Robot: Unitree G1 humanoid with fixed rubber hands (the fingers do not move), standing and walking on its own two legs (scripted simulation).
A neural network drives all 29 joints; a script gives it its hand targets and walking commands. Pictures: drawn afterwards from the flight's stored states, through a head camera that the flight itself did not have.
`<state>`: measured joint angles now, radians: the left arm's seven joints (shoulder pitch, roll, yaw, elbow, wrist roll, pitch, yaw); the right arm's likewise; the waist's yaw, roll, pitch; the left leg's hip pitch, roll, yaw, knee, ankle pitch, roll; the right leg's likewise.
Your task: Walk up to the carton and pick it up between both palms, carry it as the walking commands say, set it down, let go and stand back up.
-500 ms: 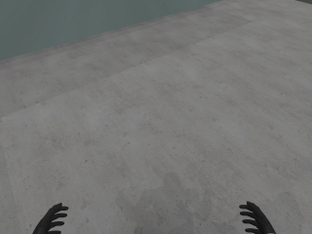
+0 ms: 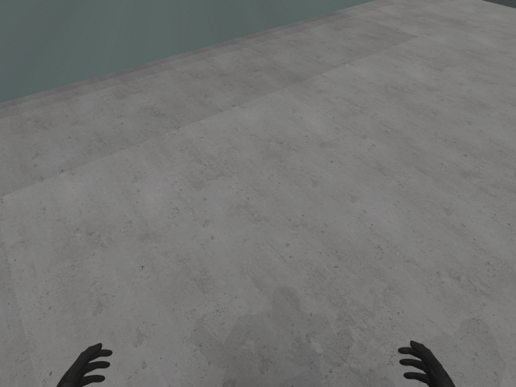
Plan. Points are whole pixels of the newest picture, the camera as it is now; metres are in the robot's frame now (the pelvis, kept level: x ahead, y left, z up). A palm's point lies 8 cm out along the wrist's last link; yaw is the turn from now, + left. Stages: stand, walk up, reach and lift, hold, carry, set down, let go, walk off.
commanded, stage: walk up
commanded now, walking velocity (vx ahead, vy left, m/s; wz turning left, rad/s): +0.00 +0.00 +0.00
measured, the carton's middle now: out of the picture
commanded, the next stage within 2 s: none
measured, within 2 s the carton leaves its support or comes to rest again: neither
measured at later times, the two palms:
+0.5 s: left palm (115, 345) +0.20 +0.23 -0.04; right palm out of the picture +0.08 -0.47 -0.04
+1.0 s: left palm (230, 282) +0.32 +0.06 -0.06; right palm out of the picture +0.08 -0.59 -0.01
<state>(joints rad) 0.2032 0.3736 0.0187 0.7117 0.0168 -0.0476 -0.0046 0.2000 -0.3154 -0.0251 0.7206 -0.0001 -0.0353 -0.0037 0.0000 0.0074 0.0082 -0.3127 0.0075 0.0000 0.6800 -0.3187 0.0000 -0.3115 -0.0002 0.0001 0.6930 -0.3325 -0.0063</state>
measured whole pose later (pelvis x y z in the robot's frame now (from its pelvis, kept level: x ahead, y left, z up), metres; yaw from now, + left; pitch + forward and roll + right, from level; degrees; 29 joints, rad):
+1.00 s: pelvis +0.09 -0.21 +0.01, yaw -20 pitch -3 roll -1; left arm 0.23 0.48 0.09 0.73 0.04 0.00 -0.15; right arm 0.23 -0.53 -0.10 0.78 0.00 -0.11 -0.03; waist 0.00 -0.03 0.03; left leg -0.29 0.09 0.06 0.57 -0.24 0.03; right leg -0.40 0.03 0.03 0.91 -0.32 -0.04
